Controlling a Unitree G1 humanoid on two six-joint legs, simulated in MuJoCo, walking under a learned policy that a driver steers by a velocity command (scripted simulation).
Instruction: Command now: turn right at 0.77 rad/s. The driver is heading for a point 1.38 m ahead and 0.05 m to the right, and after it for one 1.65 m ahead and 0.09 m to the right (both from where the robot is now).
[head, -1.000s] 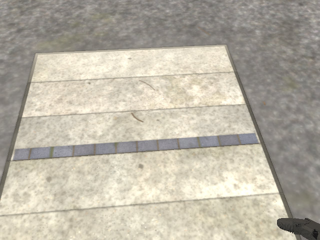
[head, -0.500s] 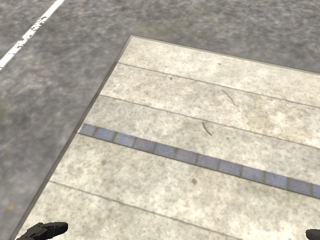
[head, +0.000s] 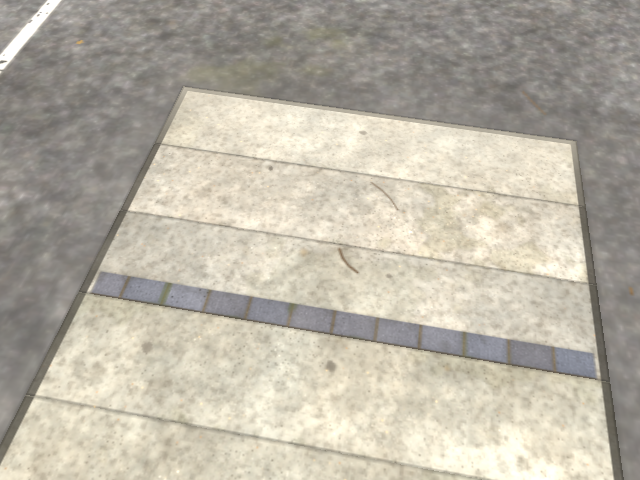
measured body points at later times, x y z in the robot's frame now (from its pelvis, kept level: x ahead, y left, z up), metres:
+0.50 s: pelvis +0.00 -0.08 +0.00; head +0.02 -0.11 +0.44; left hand +0.25 +0.10 -0.08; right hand +0.02 -0.38 -0.13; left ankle +0.02 +0.07 -0.67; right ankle +0.00 -0.17 -0.74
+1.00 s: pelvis +0.03 -0.03 +0.00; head +0.06 +0.01 +0.45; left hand +0.14 +0.29 -0.11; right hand +0.20 -0.29 -0.08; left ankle +0.00 +0.05 -0.74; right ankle +0.02 -0.19 -0.66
